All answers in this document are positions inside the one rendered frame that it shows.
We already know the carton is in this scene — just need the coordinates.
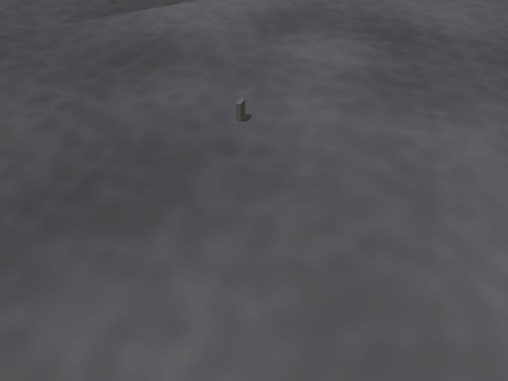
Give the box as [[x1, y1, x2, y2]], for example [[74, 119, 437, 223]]
[[236, 98, 245, 121]]

